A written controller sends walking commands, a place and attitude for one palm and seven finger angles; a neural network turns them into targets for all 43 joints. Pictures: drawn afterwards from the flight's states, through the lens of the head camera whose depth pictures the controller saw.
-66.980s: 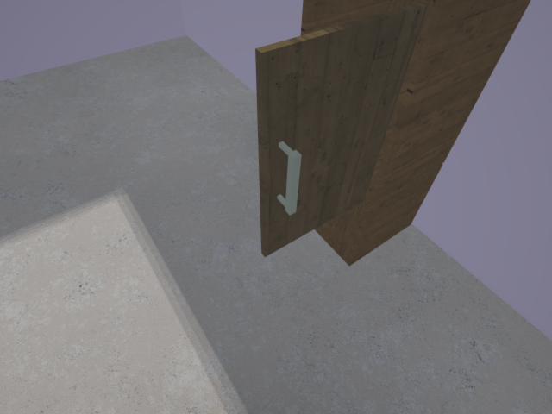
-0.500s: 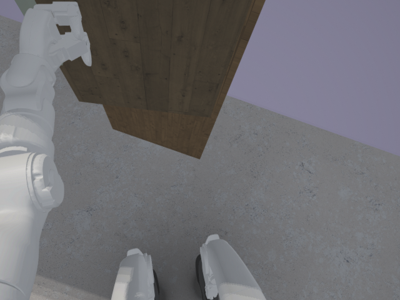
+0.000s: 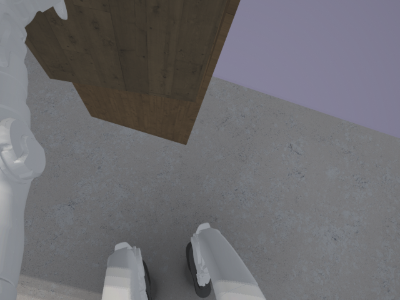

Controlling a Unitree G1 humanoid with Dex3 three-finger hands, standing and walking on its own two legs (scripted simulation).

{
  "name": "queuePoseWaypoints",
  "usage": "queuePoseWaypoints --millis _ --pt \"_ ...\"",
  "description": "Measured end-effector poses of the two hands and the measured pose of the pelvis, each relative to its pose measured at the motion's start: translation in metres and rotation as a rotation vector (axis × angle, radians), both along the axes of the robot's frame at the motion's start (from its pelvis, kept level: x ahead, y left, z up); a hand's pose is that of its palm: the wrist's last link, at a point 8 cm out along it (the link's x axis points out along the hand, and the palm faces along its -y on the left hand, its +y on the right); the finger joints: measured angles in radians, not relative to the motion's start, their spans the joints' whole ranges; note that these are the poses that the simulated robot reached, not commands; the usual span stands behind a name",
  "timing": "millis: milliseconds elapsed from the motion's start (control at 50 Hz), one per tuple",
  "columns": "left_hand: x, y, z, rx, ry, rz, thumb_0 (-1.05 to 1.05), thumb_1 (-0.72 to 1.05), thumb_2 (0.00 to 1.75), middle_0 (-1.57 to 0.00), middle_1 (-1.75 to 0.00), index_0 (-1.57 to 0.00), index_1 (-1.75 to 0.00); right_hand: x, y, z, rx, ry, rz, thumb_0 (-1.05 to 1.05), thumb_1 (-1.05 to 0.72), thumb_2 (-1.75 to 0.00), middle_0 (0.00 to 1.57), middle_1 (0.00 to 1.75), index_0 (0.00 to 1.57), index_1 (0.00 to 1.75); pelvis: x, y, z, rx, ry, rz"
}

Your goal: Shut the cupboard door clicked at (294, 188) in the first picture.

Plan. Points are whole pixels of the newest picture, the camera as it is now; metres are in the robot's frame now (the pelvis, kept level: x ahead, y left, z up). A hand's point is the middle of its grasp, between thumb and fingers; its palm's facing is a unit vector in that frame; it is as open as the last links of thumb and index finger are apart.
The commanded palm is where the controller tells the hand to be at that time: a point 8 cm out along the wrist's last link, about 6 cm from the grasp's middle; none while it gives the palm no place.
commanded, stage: pull the fist back off the door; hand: left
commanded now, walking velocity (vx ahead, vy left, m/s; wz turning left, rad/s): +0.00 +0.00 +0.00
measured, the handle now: out of the picture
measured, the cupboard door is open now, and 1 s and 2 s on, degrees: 10 9 9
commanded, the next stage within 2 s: draw the hand back to the body in 0.82 s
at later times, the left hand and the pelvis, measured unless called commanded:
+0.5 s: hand (55, 18) +0.57 +0.12 +0.11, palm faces +0.11 -0.99 -0.03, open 3.1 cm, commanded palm +0.52 +0.16 +0.10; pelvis +0.02 -0.01 +0.04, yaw +2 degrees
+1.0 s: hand (64, 48) +0.51 +0.11 +0.11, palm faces +0.10 -0.99 -0.03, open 3.1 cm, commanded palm +0.46 +0.17 +0.12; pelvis +0.01 -0.01 +0.04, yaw +3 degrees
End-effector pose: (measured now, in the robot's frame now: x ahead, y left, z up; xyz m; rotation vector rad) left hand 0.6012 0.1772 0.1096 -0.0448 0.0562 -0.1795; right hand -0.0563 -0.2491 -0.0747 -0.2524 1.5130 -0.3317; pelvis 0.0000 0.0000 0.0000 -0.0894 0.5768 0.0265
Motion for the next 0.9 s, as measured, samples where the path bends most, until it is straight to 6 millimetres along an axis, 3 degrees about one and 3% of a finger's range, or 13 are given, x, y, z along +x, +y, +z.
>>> queuePoseWaypoints --millis 40,140,280,460,680,800,900 --pt "-0.001 0.005 -0.004 -0.059 0.006 0.156 0.03 0.88 0.92 -1.30 -1.50 -1.30 -1.50 0.000 0.003 0.000 0.025 0.006 0.016 0.01 -0.91 -0.90 0.20 0.30 0.20 0.30 0.000 -0.001 0.001 0.002 0.004 -0.002" --pt "-0.011 -0.004 -0.013 0.084 -0.018 0.312 0.02 0.89 0.91 -1.30 -1.50 -1.29 -1.50 0.002 0.012 0.001 0.112 0.021 0.033 0.01 -0.91 -0.90 0.20 0.30 0.20 0.30 0.003 -0.003 0.007 0.011 -0.001 0.000" --pt "-0.027 -0.018 -0.011 0.069 0.005 0.287 0.02 0.89 0.90 -1.30 -1.50 -1.30 -1.50 0.012 0.014 0.009 0.142 -0.008 0.007 0.01 -0.91 -0.90 0.20 0.30 0.20 0.30 0.010 -0.006 0.024 0.025 -0.041 -0.002" --pt "-0.054 -0.006 0.003 0.095 -0.018 0.286 0.02 0.90 0.90 -1.30 -1.50 -1.30 -1.50 0.035 0.001 0.018 0.137 -0.059 0.039 0.01 -0.91 -0.90 0.20 0.30 0.20 0.30 0.019 -0.007 0.039 0.043 -0.096 0.001" --pt "-0.099 -0.010 -0.014 0.062 -0.055 0.275 0.02 0.90 0.90 -1.30 -1.50 -1.30 -1.50 0.082 -0.018 0.017 0.089 -0.141 0.112 0.01 -0.91 -0.90 0.20 0.30 0.20 0.30 0.020 -0.005 0.042 0.054 -0.135 0.015" --pt "-0.116 -0.016 -0.009 0.075 -0.071 0.266 0.02 0.90 0.90 -1.30 -1.50 -1.30 -1.50 0.105 -0.014 0.012 0.101 -0.206 0.128 0.01 -0.91 -0.90 0.20 0.30 0.20 0.30 0.018 -0.004 0.043 0.059 -0.162 0.016" --pt "-0.119 -0.015 -0.004 0.082 -0.062 0.281 0.02 0.89 0.90 -1.30 -1.50 -1.30 -1.50 0.113 -0.008 0.009 0.116 -0.244 0.137 0.01 -0.91 -0.90 0.20 0.30 0.20 0.30 0.014 -0.005 0.044 0.064 -0.174 0.019"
